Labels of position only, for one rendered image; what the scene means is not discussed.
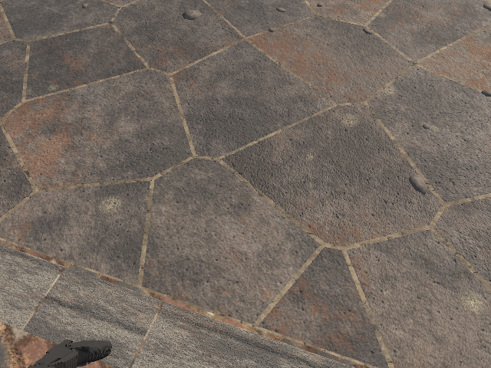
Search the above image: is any left robot hand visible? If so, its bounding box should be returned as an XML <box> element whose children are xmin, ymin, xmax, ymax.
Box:
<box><xmin>28</xmin><ymin>340</ymin><xmax>112</xmax><ymax>368</ymax></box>

